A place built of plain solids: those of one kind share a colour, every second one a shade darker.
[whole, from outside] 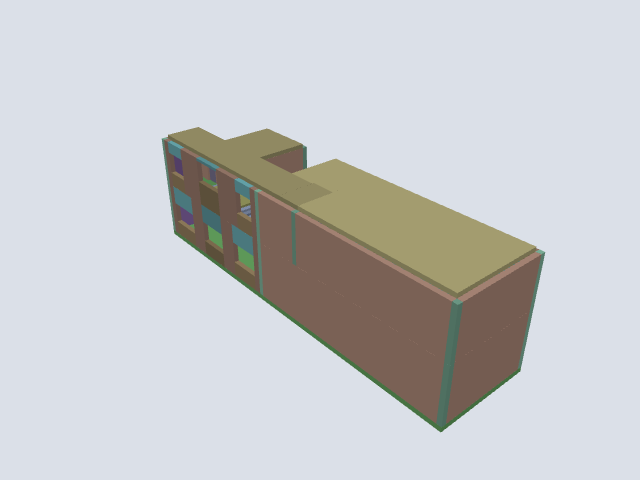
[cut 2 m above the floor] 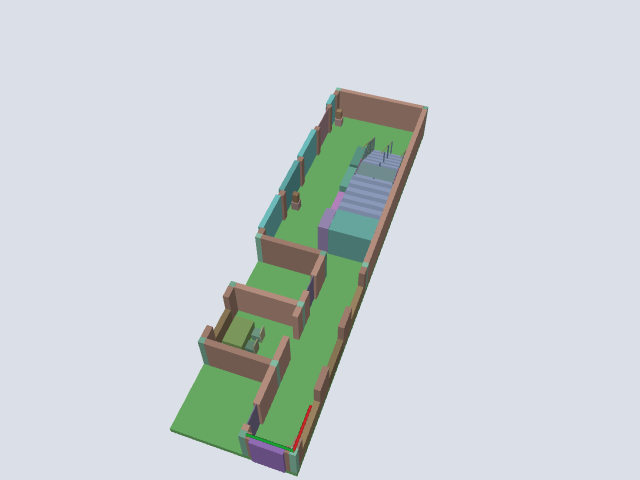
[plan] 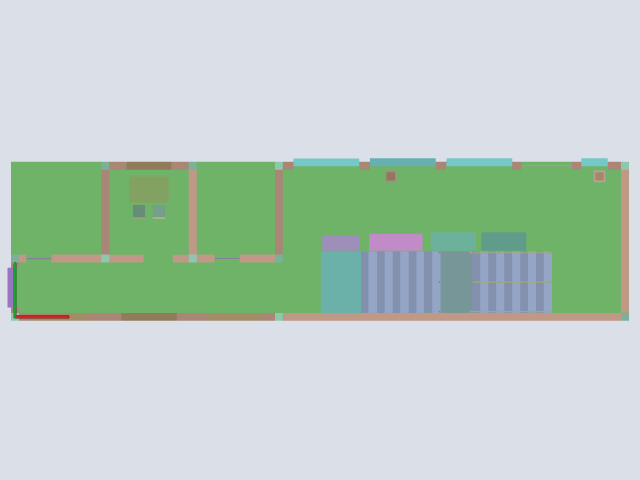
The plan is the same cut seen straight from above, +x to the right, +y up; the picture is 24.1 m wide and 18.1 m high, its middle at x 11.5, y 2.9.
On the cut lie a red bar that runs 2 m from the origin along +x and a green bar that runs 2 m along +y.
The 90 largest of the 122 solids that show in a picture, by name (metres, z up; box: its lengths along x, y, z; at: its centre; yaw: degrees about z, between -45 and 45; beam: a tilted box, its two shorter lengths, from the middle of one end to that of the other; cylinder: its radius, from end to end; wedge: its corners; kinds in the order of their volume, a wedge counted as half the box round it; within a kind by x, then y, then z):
{
 "wall_1": {"box": [0.45, 0.3, 3.02], "at": [0.37, 0.0, 5.02]},
 "wall_2": {"box": [0.45, 0.3, 3.51], "at": [0.38, 0.0, 1.76]},
 "wall_3": {"box": [1.18, 0.3, 3.02], "at": [0.74, 2.2, 5.02]},
 "wall_4": {"box": [1.88, 0.3, 3.21], "at": [2.31, 2.2, 1.61]},
 "wall_5": {"box": [1.85, 0.3, 3.02], "at": [3.07, 0.0, 5.02]},
 "wall_6": {"box": [1.2, 0.3, 3.51], "at": [3.4, 0.0, 1.76]},
 "wall_7": {"box": [0.3, 3.2, 3.21], "at": [3.4, 3.95, 1.61]},
 "wall_8": {"box": [0.65, 0.3, 3.51], "at": [3.88, 5.7, 1.76]},
 "wall_9": {"box": [1.3, 0.3, 3.21], "at": [4.2, 2.2, 1.61]},
 "wall_10": {"box": [0.65, 0.3, 3.51], "at": [6.22, 5.7, 1.76]},
 "wall_11": {"box": [0.6, 0.3, 3.21], "at": [6.25, 2.2, 1.61]},
 "wall_12": {"box": [1.2, 0.3, 3.51], "at": [6.7, 0.0, 1.76]},
 "wall_13": {"box": [0.3, 3.2, 3.21], "at": [6.7, 3.95, 1.61]},
 "wall_14": {"box": [0.3, 3.2, 3.02], "at": [6.7, 3.95, 5.02]},
 "wall_15": {"box": [1.85, 0.3, 3.02], "at": [7.03, 0.0, 5.02]},
 "wall_16": {"box": [0.68, 0.3, 3.21], "at": [7.19, 2.2, 1.61]},
 "wall_17": {"box": [1.33, 0.3, 3.21], "at": [9.14, 2.2, 1.61]},
 "wall_18": {"box": [0.45, 0.3, 3.51], "at": [9.57, 0.0, 1.76]},
 "wall_19": {"box": [0.45, 0.3, 3.02], "at": [9.57, 0.0, 5.02]},
 "wall_20": {"box": [0.3, 3.2, 3.21], "at": [9.95, 3.95, 1.61]},
 "wall_21": {"box": [0.4, 0.3, 3.51], "at": [10.3, 5.7, 1.76]},
 "wall_22": {"box": [2.8, 0.3, 3.02], "at": [11.5, 0.0, 5.02]},
 "wall_23": {"box": [0.4, 0.3, 3.51], "at": [13.18, 5.7, 1.76]},
 "wall_24": {"box": [0.4, 0.3, 3.51], "at": [16.07, 5.7, 1.76]},
 "wall_25": {"box": [12.75, 0.3, 3.51], "at": [16.48, 0.0, 1.76]},
 "wall_26": {"box": [9.65, 0.3, 3.02], "at": [18.02, 0.0, 5.02]},
 "wall_27": {"box": [0.35, 0.3, 3.51], "at": [18.93, 5.7, 1.76]},
 "wall_28": {"box": [0.35, 0.3, 3.51], "at": [21.18, 5.7, 1.76]},
 "wall_29": {"box": [0.5, 0.3, 3.51], "at": [22.6, 5.7, 1.76]},
 "wall_30": {"box": [0.3, 5.4, 3.51], "at": [23.0, 2.85, 1.76]},
 "wall_31": {"box": [0.3, 5.4, 3.02], "at": [23.0, 2.85, 5.02]},
 "floor_slab_1": {"box": [11.38, 2.2, 0.3], "at": [5.84, 1.25, 3.36]},
 "floor_slab_2": {"box": [23.3, 6.0, 0.3], "at": [11.5, 2.85, -0.15]},
 "roof_slab_1": {"box": [3.6, 3.2, 0.25], "at": [5.05, 3.95, 6.66]},
 "roof_slab_2": {"box": [11.38, 2.2, 0.25], "at": [5.84, 1.25, 6.66]},
 "roof_slab_3": {"box": [3.25, 3.08, 0.25], "at": [11.43, 4.01, 6.66]},
 "roof_slab_4": {"box": [1.52, 2.32, 0.25], "at": [12.29, 1.31, 6.66]},
 "roof_slab_5": {"box": [9.8, 5.4, 0.25], "at": [17.95, 2.85, 6.66]},
 "tread_slab_1": {"box": [0.32, 2.32, 3.35], "at": [13.19, 1.31, 1.68]},
 "tread_slab_2": {"box": [0.32, 2.32, 3.19], "at": [13.49, 1.31, 1.6]},
 "tread_slab_3": {"box": [0.32, 2.32, 3.03], "at": [13.79, 1.31, 1.52]},
 "tread_slab_4": {"box": [0.32, 2.32, 2.87], "at": [14.09, 1.31, 1.44]},
 "tread_slab_5": {"box": [0.32, 2.32, 2.71], "at": [14.39, 1.31, 1.36]},
 "tread_slab_6": {"box": [0.32, 2.32, 2.55], "at": [14.69, 1.31, 1.28]},
 "tread_slab_7": {"box": [0.32, 2.32, 2.39], "at": [14.99, 1.31, 1.2]},
 "tread_slab_8": {"box": [0.32, 2.32, 2.23], "at": [15.28, 1.31, 1.11]},
 "tread_slab_9": {"box": [0.32, 2.32, 2.07], "at": [15.58, 1.31, 1.04]},
 "tread_slab_10": {"box": [0.32, 2.32, 1.91], "at": [15.88, 1.31, 0.95]},
 "tread_slab_11": {"box": [0.32, 2.32, 1.59], "at": [17.38, 1.31, 0.8]},
 "tread_slab_12": {"box": [0.32, 2.32, 1.43], "at": [17.68, 1.31, 0.72]},
 "tread_slab_13": {"box": [0.32, 2.32, 1.27], "at": [17.98, 1.31, 0.64]},
 "tread_slab_14": {"box": [0.32, 2.32, 1.12], "at": [18.29, 1.31, 0.56]},
 "tread_slab_15": {"box": [0.32, 2.32, 0.96], "at": [18.59, 1.31, 0.48]},
 "tread_slab_16": {"box": [0.32, 2.32, 0.8], "at": [18.89, 1.31, 0.4]},
 "tread_slab_17": {"box": [0.32, 2.32, 0.64], "at": [19.19, 1.31, 0.32]},
 "tread_slab_18": {"box": [0.32, 2.32, 0.48], "at": [19.49, 1.31, 0.24]},
 "landing_top_slab_1": {"box": [1.52, 2.32, 3.51], "at": [12.29, 1.31, 1.76]},
 "front_pane_1": {"box": [2.48, 0.3, 2.76], "at": [11.74, 5.83, 1.38]},
 "front_pane_2": {"box": [2.48, 0.3, 2.76], "at": [14.62, 5.83, 1.38]},
 "front_pane_3": {"box": [2.48, 0.3, 2.76], "at": [17.51, 5.83, 1.38]},
 "front_pane_4": {"box": [1.0, 0.3, 2.76], "at": [21.85, 5.83, 1.38]},
 "landing_slab_1": {"box": [1.22, 2.32, 1.75], "at": [16.63, 1.31, 0.88]},
 "wall_sill_win_1": {"box": [1.55, 0.3, 0.95], "at": [1.37, 0.0, 3.99]},
 "wall_sill_win_2": {"box": [2.2, 0.3, 0.95], "at": [1.7, 0.0, 0.47]},
 "wall_sill_win_3": {"box": [2.1, 0.3, 0.95], "at": [5.05, 0.0, 0.47]},
 "wall_sill_win_4": {"box": [2.1, 0.3, 1.5], "at": [5.05, 0.0, 4.26]},
 "wall_sill_win_5": {"box": [1.7, 0.3, 0.95], "at": [5.05, 5.7, 0.47]},
 "wall_sill_win_6": {"box": [2.05, 0.3, 0.95], "at": [8.32, 0.0, 0.47]},
 "wall_sill_win_7": {"box": [1.4, 0.3, 0.95], "at": [8.65, 0.0, 3.99]},
 "deck_corr_slab_1": {"box": [3.3, 1.9, 0.6], "at": [5.05, 1.1, 3.76]},
 "wall_head_win_1": {"box": [1.55, 0.3, 0.72], "at": [1.37, 0.0, 6.17]},
 "wall_head_win_2": {"box": [2.2, 0.3, 1.21], "at": [1.7, 0.0, 2.91]},
 "wall_head_win_3": {"box": [2.1, 0.3, 1.21], "at": [5.05, 0.0, 2.91]},
 "wall_head_win_4": {"box": [2.05, 0.3, 1.21], "at": [8.32, 0.0, 2.91]},
 "wall_head_win_5": {"box": [1.4, 0.3, 0.72], "at": [8.65, 0.0, 6.17]},
 "wallpost_1": {"box": [0.3, 0.3, 3.51], "at": [0.0, 0.0, 1.76]},
 "wallpost_2": {"box": [0.3, 0.3, 3.51], "at": [0.0, 2.2, 1.76]},
 "wallpost_3": {"box": [0.3, 0.3, 3.51], "at": [3.4, 5.7, 1.76]},
 "wallpost_4": {"box": [0.3, 0.3, 3.51], "at": [6.7, 5.7, 1.76]},
 "wallpost_5": {"box": [0.3, 0.3, 3.51], "at": [9.95, 0.0, 1.76]},
 "wallpost_6": {"box": [0.3, 0.3, 3.51], "at": [9.95, 5.7, 1.76]},
 "wallpost_7": {"box": [0.3, 0.3, 3.51], "at": [23.0, 0.0, 1.76]},
 "wallpost_8": {"box": [0.3, 0.3, 3.51], "at": [23.0, 5.7, 1.76]},
 "reg_desk_body_1": {"box": [1.7, 0.7, 1.05], "at": [16.53, 2.84, 0.52]},
 "reg_desk_body_2": {"box": [1.7, 0.7, 1.05], "at": [18.43, 2.84, 0.52]},
 "corr_end_pane_1": {"box": [0.3, 1.5, 2.4], "at": [-0.13, 1.1, 1.2]},
 "corr_end_pane_2": {"box": [0.3, 1.5, 2.4], "at": [-0.13, 1.1, 4.71]},
 "coat_rack_body_1": {"box": [1.42, 0.58, 1.95], "at": [12.29, 2.78, 0.97]},
 "coffee_counter_body_1": {"box": [2.0, 0.65, 0.92], "at": [14.36, 2.82, 0.46]},
 "room_table_body_1": {"box": [1.5, 1.0, 0.74], "at": [5.05, 4.8, 0.37]}
}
